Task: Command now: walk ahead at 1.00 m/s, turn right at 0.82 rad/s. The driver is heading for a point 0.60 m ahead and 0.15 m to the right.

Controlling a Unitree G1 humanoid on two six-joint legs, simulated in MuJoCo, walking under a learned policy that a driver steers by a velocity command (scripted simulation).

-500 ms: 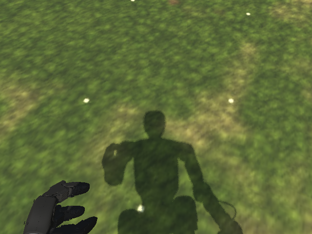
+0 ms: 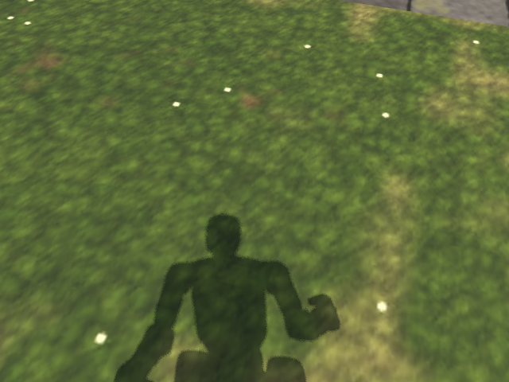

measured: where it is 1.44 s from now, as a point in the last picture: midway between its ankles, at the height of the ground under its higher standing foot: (346, 297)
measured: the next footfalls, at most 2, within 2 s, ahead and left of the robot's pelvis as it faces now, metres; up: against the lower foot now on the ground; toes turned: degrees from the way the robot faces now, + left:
right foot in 0.30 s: +0.46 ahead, -0.10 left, +0.00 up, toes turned -21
left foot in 0.70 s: +0.88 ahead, -0.15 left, +0.00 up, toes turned -37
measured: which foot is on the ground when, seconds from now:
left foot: down 0.00-0.30, up 0.32-0.68, down 0.70-1.00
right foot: up 0.00-0.28, down 0.30-0.70, up 0.72-1.00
